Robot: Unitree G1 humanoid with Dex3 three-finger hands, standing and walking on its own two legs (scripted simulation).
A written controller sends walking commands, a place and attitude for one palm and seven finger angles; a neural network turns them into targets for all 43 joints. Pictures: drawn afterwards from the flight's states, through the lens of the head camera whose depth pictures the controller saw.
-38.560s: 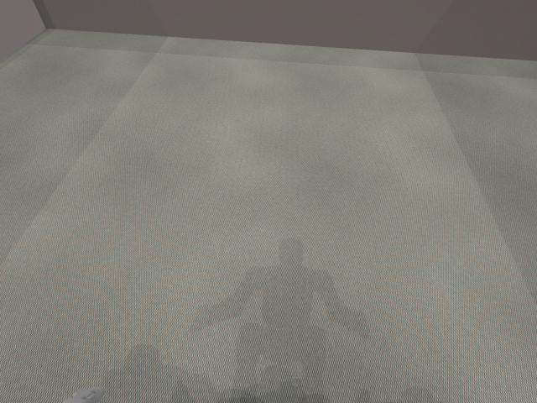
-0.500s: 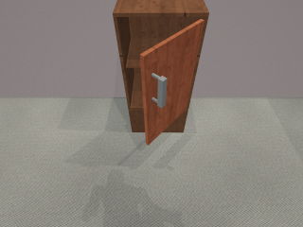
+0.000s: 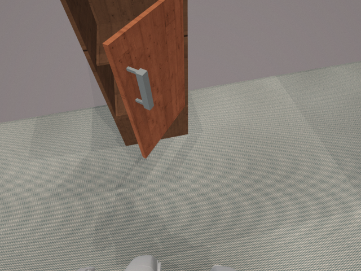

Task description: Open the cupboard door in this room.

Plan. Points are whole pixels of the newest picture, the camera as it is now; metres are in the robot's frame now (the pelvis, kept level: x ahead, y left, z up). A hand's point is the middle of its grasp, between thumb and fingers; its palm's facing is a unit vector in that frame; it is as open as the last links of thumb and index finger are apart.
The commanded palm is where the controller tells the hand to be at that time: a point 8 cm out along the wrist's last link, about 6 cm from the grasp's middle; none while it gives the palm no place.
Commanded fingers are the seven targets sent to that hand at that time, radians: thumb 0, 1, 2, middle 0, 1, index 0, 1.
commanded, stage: walk to a spot facing it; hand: left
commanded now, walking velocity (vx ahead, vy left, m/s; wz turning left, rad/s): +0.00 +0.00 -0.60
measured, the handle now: (140, 88) +0.62 +0.17 -0.02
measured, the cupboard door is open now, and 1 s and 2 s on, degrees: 48 48 48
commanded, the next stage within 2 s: none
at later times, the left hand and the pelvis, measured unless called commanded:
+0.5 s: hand (117, 253) +0.17 +0.18 -0.16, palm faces -0.26 -0.92 -0.28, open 7.3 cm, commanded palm none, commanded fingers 0.00 0.90 0.90 -0.20 -0.30 -0.20 -0.30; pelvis +0.00 -0.01 -0.01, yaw -18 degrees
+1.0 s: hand (163, 223) +0.24 +0.07 -0.15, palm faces -0.60 -0.77 -0.22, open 7.3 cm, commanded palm none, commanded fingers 0.00 0.90 0.90 -0.20 -0.30 -0.20 -0.30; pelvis +0.02 -0.03 +0.00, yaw -37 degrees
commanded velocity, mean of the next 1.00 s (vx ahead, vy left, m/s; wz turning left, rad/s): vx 0.08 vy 0.00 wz -0.60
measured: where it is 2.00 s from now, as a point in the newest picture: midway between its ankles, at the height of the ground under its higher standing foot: (256, 257)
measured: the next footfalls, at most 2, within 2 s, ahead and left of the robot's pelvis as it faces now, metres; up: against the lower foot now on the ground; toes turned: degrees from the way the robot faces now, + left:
left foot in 0.22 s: +0.05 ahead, +0.15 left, +0.00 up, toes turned -9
right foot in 0.48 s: +0.02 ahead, -0.14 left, +0.00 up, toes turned -18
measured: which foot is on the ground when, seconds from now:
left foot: up 0.00-0.20, down 0.22-0.48, up 0.50-0.72, down 0.74-0.98, up 1.00-1.00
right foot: down 0.00-0.22, up 0.24-0.46, down 0.48-0.72, up 0.74-0.98, down 1.00-1.00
